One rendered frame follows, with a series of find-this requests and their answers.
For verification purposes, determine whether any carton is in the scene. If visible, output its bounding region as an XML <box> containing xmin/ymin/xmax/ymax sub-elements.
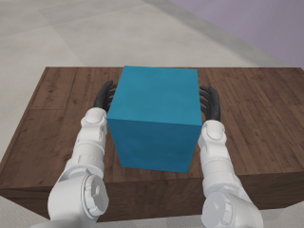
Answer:
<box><xmin>106</xmin><ymin>66</ymin><xmax>202</xmax><ymax>173</ymax></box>

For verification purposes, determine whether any robot right upper arm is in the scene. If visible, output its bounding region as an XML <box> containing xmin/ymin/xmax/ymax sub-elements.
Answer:
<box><xmin>200</xmin><ymin>190</ymin><xmax>263</xmax><ymax>228</ymax></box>

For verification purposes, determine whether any robot right hand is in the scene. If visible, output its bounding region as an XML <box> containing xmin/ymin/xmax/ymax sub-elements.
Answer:
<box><xmin>199</xmin><ymin>85</ymin><xmax>220</xmax><ymax>122</ymax></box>

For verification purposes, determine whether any right robot forearm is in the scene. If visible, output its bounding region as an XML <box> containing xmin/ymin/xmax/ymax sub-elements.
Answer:
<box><xmin>198</xmin><ymin>120</ymin><xmax>253</xmax><ymax>203</ymax></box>

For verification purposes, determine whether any left robot forearm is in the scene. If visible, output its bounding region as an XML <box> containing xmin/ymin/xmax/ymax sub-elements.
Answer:
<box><xmin>47</xmin><ymin>107</ymin><xmax>107</xmax><ymax>214</ymax></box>

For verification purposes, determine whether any robot left upper arm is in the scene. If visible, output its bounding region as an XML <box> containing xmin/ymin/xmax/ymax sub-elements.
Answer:
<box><xmin>29</xmin><ymin>174</ymin><xmax>109</xmax><ymax>228</ymax></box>

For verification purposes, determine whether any robot left hand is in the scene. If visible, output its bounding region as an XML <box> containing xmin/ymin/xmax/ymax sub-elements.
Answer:
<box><xmin>93</xmin><ymin>80</ymin><xmax>118</xmax><ymax>113</ymax></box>

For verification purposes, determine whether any pedestal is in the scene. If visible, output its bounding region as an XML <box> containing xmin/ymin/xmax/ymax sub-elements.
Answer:
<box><xmin>0</xmin><ymin>66</ymin><xmax>304</xmax><ymax>223</ymax></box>

